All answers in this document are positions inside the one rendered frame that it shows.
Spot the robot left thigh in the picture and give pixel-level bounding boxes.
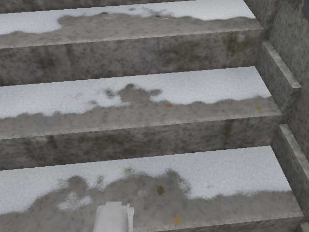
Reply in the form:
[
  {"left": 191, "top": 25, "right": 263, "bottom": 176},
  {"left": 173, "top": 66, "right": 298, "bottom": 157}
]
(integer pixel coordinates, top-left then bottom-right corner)
[{"left": 93, "top": 201, "right": 134, "bottom": 232}]

